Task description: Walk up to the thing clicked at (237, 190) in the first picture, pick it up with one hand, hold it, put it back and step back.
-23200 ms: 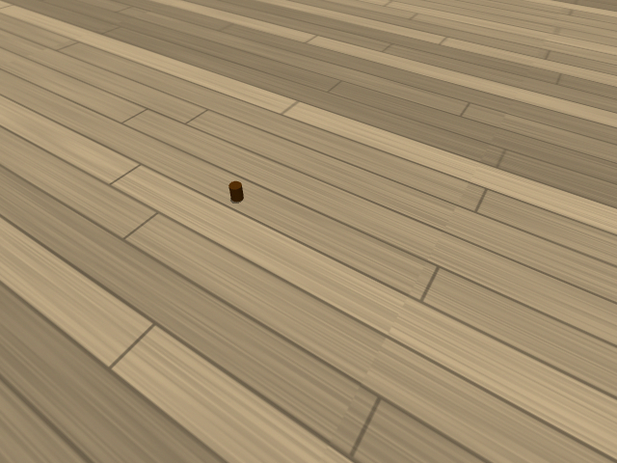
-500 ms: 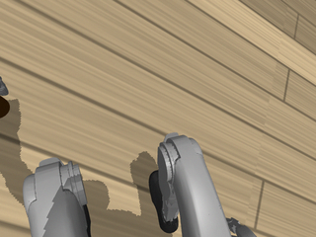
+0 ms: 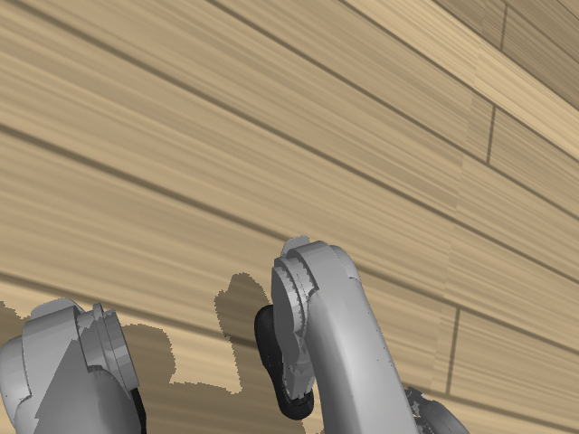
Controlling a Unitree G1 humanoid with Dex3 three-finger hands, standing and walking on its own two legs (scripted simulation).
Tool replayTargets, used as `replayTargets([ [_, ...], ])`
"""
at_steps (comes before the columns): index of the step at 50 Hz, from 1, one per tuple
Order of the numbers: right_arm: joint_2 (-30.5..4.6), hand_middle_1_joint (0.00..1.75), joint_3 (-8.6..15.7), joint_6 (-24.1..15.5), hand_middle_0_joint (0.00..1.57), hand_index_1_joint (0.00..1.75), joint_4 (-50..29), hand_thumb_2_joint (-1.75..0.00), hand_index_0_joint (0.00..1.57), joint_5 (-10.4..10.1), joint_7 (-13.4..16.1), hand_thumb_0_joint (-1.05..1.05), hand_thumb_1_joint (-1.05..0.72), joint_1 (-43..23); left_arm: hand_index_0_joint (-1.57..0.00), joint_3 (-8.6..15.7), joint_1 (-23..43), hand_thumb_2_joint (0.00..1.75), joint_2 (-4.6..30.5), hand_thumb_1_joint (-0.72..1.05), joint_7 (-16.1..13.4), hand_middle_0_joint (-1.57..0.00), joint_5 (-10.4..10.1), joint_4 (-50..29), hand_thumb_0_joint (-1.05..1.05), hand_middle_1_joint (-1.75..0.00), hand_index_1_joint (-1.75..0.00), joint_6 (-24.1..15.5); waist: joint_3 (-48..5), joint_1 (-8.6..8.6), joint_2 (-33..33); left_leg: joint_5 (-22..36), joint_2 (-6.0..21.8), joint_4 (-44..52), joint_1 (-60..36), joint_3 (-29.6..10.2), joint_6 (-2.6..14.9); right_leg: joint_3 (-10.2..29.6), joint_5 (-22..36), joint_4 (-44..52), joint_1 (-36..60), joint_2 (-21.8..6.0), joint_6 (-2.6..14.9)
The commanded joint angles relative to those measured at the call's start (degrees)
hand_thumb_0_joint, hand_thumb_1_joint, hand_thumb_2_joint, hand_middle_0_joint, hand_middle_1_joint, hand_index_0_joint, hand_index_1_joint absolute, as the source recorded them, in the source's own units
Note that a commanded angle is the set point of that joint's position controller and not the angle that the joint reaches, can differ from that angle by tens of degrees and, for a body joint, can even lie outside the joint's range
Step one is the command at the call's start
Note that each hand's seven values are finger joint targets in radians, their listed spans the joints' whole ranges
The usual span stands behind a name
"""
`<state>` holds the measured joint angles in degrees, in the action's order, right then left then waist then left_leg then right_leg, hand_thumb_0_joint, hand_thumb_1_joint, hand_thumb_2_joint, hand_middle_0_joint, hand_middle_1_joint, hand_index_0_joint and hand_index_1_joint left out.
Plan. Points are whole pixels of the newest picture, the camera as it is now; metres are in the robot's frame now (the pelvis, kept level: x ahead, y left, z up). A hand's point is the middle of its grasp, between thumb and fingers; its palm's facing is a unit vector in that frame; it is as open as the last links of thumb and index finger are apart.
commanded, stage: rest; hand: left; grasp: from above
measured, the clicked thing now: out of the picture +0.46 +0.34 -0.24
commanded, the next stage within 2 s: open in 0.78 s
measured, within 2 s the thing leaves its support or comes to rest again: rests again in 0.40 s
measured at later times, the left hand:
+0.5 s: hand out of the picture +0.45 +0.34 -0.23, palm faces -0.43 -0.16 -0.89, open 8.4 cm
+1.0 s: hand out of the picture +0.44 +0.34 -0.24, palm faces -0.45 -0.15 -0.88, open 8.4 cm
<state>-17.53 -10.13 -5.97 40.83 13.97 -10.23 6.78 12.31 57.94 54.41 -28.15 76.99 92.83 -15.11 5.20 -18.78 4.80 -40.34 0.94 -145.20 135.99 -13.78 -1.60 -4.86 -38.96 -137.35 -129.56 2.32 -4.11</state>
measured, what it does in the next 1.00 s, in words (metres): stands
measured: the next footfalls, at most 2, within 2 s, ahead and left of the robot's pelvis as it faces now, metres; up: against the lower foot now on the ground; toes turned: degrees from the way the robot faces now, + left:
none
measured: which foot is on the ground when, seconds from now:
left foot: down 0.00-1.00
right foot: down 0.00-1.00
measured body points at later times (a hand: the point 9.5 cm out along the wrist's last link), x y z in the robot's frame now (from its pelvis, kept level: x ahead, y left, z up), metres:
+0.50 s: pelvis +0.00 +0.01 +0.00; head +0.26 +0.13 +0.34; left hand +0.46 +0.34 -0.18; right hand +0.05 -0.26 -0.07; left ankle +0.06 +0.13 -0.27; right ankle +0.11 -0.13 -0.27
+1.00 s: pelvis +0.00 +0.01 +0.00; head +0.26 +0.13 +0.34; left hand +0.46 +0.34 -0.19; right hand +0.05 -0.25 -0.06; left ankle +0.06 +0.13 -0.27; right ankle +0.11 -0.13 -0.27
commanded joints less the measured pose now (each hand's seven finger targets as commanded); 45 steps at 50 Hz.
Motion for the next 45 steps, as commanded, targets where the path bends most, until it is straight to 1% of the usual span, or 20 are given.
replayTargets([
  [1,-17.47,0.30,4.74,0.00,0.20,0.30,-0.37,-0.90,0.20,0.21,0.82,0.00,-0.90,11.02,-1.02,-0.46,16.87,0.74,15.25,0.70,-3.26,-0.99,-1.47,-7.93,0.00,-0.76,-0.72,-0.02,-38.56,-1.35,-26.26,12.37,0.30,13.90,-29.65,8.44,2.13,-8.47,14.54,12.00,18.42,1.72,5.63],
  [4,-17.85,0.30,4.46,-0.60,0.20,0.30,0.08,-0.90,0.20,0.57,0.56,0.00,-0.90,11.07,-1.04,-1.40,16.99,0.74,15.30,0.72,-3.33,-1.00,-1.29,-6.68,0.00,-0.75,-0.71,0.09,-37.75,-2.19,-27.04,12.80,0.46,13.56,-30.85,8.16,1.96,-8.83,15.07,11.43,17.59,1.88,5.49],
  [8,-17.87,0.30,3.80,-0.54,0.20,0.30,0.36,-0.90,0.20,0.92,0.47,0.00,-0.90,10.67,-1.04,0.21,14.74,0.74,17.63,0.72,-4.29,-1.01,-1.11,-5.84,0.00,-0.74,-0.71,-0.09,-37.91,-1.00,-29.03,12.73,0.64,14.74,-31.87,7.56,1.58,-9.33,14.72,10.89,17.97,2.07,5.52],
  [9,-18.28,0.30,3.75,-0.63,0.20,0.30,-0.07,-0.90,0.20,1.08,0.48,0.00,-0.90,10.25,-1.04,-0.62,15.89,0.75,16.56,0.73,-4.36,-1.01,-0.97,-5.99,0.00,-0.76,-0.72,-0.07,-37.31,-1.92,-28.61,13.01,0.60,14.22,-31.63,7.51,1.59,-9.61,15.06,10.90,17.36,2.01,5.56],
  [12,-17.84,0.30,3.14,-1.16,0.20,0.30,-0.24,-0.90,0.20,1.11,0.16,0.00,-0.90,9.23,-1.04,-2.11,17.21,0.76,15.80,0.71,-5.06,-1.01,-1.47,-5.39,0.00,-0.75,-0.72,-0.19,-36.52,-2.21,-28.56,10.94,0.64,14.24,-29.90,7.38,1.90,-9.20,14.21,11.04,17.27,2.17,5.45],
  [15,-18.36,0.30,2.84,-1.64,0.20,0.30,0.42,-0.90,0.20,1.46,0.09,0.00,-0.90,10.36,-1.03,-1.20,16.06,0.75,17.75,0.70,-5.71,-1.00,-0.63,-3.74,0.00,-0.73,-0.70,0.24,-35.97,-2.78,-27.07,11.75,0.77,13.43,-29.66,7.42,2.15,-9.24,15.37,11.29,18.46,2.31,5.01],
  [16,-18.73,0.30,2.73,-1.84,0.20,0.30,-0.31,-0.90,0.20,1.55,-0.07,0.00,-0.90,10.02,-1.04,-2.17,17.19,0.74,16.39,0.71,-5.60,-1.01,-0.69,-4.54,0.00,-0.73,-0.70,0.13,-35.54,-3.30,-27.64,12.25,0.64,13.63,-30.13,7.32,1.93,-9.62,15.45,10.86,17.75,2.18,5.11],
  [17,-18.50,0.30,2.60,-2.06,0.20,0.30,0.39,-0.90,0.20,1.67,-0.33,0.00,-0.90,10.20,-1.04,-1.11,16.90,0.73,18.10,0.72,-5.87,-1.01,-0.63,-4.05,0.00,-0.73,-0.69,0.22,-35.49,-3.06,-28.89,12.05,0.89,13.78,-31.05,7.12,1.81,-9.66,15.21,10.60,17.54,2.28,5.20],
  [19,-18.87,0.30,2.44,-2.63,0.20,0.30,-0.42,-0.90,0.20,1.58,-0.53,0.00,-0.90,9.59,-1.03,-1.66,17.05,0.73,16.96,0.69,-6.28,-1.00,-1.12,-4.11,0.00,-0.71,-0.68,0.29,-35.52,-3.01,-28.14,12.69,0.84,14.06,-31.13,6.80,1.70,-10.05,15.46,10.86,17.85,2.31,5.24],
  [20,-18.93,0.30,2.30,-2.62,0.20,0.30,-0.08,-0.90,0.20,1.46,-0.48,0.00,-0.90,9.53,-1.04,-0.41,16.01,0.72,18.74,0.71,-6.62,-1.00,-1.11,-3.03,0.00,-0.73,-0.69,0.41,-35.72,-2.71,-28.29,12.38,0.94,13.99,-30.89,6.70,1.77,-10.09,15.22,10.68,17.94,2.41,5.23],
  [21,-18.91,0.30,2.02,-2.80,0.20,0.30,-0.55,-0.90,0.20,1.85,-0.79,0.00,-0.90,9.94,-1.04,-1.43,16.43,0.74,17.85,0.71,-6.49,-1.01,-0.66,-3.25,0.00,-0.72,-0.69,0.67,-35.58,-3.57,-28.84,12.80,0.87,13.90,-31.06,6.89,1.79,-9.90,15.81,10.56,18.30,2.37,5.12],
  [23,-18.90,0.30,2.14,-2.91,0.20,0.30,-0.41,-0.90,0.20,1.73,-0.83,0.00,-0.90,9.21,-1.05,-1.07,15.69,0.74,17.98,0.72,-6.80,-1.02,-0.79,-2.73,0.00,-0.73,-0.69,0.75,-35.29,-2.87,-28.66,12.05,0.95,14.12,-30.63,6.59,1.74,-10.09,15.20,10.55,17.70,2.48,5.23],
  [26,-18.96,0.30,1.57,-3.53,0.20,0.30,-1.28,-0.90,0.20,1.78,-1.22,0.00,-0.91,8.07,-1.04,-3.04,16.82,0.75,16.29,0.71,-6.70,-1.01,-1.47,-2.32,0.00,-0.74,-0.71,0.88,-34.69,-3.54,-29.40,11.69,1.05,14.43,-30.75,6.07,1.59,-10.40,14.92,10.33,17.19,2.54,5.27],
  [29,-19.53,0.30,1.53,-3.63,0.20,0.30,-0.80,-0.90,0.20,1.77,-1.55,0.00,-0.90,9.47,-1.04,-0.64,16.00,0.74,19.44,0.71,-6.96,-1.02,-1.13,-2.29,0.00,-0.72,-0.69,1.05,-34.64,-3.37,-29.41,12.94,1.14,14.25,-31.26,5.78,1.43,-10.59,15.69,9.82,17.69,2.35,5.13],
  [36,-19.15,0.30,0.69,-4.18,0.20,0.30,-0.78,-0.90,0.20,2.20,-2.31,0.00,-0.91,9.53,-1.03,-2.37,15.75,0.75,17.15,0.69,-6.54,-1.01,-1.51,-0.61,0.00,-0.71,-0.69,0.87,-33.50,-5.15,-27.33,13.15,1.22,13.04,-29.99,5.91,1.85,-10.49,16.64,10.56,19.10,2.70,4.77],
  [38,-19.61,0.30,0.91,-4.31,0.20,0.30,-1.03,-0.90,0.20,1.70,-2.14,0.00,-0.91,8.92,-1.03,-1.93,15.14,0.75,18.30,0.68,-6.72,-1.01,-2.33,-0.88,0.00,-0.70,-0.68,0.38,-32.90,-4.12,-28.57,12.43,1.23,13.99,-30.23,5.63,1.59,-10.62,15.55,10.64,18.55,2.69,5.03],
  [39,-19.60,0.30,0.80,-4.63,0.20,0.30,-1.67,-0.90,0.20,1.71,-2.29,0.00,-0.91,8.03,-1.02,-3.99,16.11,0.74,16.20,0.68,-6.33,-1.00,-2.26,-0.54,0.00,-0.71,-0.68,0.32,-32.38,-4.47,-28.10,11.66,1.34,13.51,-30.06,5.72,1.70,-10.52,14.97,10.75,17.82,2.77,4.97],
  [40,-19.34,0.30,0.28,-4.40,0.20,0.30,-0.96,-0.90,0.20,1.89,-2.17,0.00,-0.91,8.65,-1.01,-2.53,15.11,0.74,17.97,0.66,-6.63,-0.99,-2.10,-0.47,0.00,-0.71,-0.69,0.12,-33.71,-4.41,-27.26,12.39,1.44,13.75,-30.27,5.34,1.70,-10.81,15.61,10.99,19.44,2.90,4.94],
  [44,-19.92,0.30,0.25,-4.40,0.20,0.30,-1.23,-0.90,0.20,1.80,-2.07,0.00,-0.91,8.35,-1.02,-3.45,14.96,0.74,17.35,0.67,-6.83,-1.00,-2.14,0.78,0.00,-0.70,-0.68,-0.40,-32.84,-4.50,-27.26,12.27,1.41,13.73,-29.77,5.35,1.68,-10.65,15.62,10.79,19.22,2.95,4.93],
  [45,-19.54,0.30,-0.46,-4.35,0.20,0.30,-1.55,-0.90,0.20,1.82,-2.03,0.00,-0.90,8.17,-0.94,-2.83,15.26,0.70,18.38,0.59,-7.00,-0.92,-2.19,0.45,0.00,-0.71,-0.69,-0.65,-32.65,-4.56,-27.57,12.37,1.43,13.93,-29.77,5.03,1.60,-11.07,15.56,10.66,18.90,2.93,4.88],
])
